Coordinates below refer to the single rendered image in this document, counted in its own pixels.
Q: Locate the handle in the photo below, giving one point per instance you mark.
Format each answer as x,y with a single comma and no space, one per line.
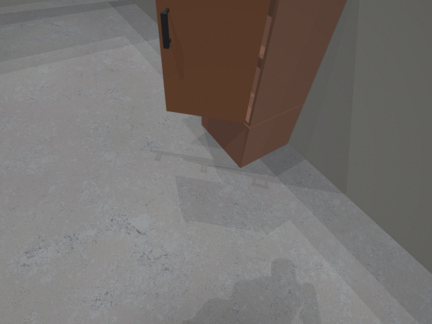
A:
165,29

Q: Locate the cupboard door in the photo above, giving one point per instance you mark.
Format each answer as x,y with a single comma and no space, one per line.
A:
210,65

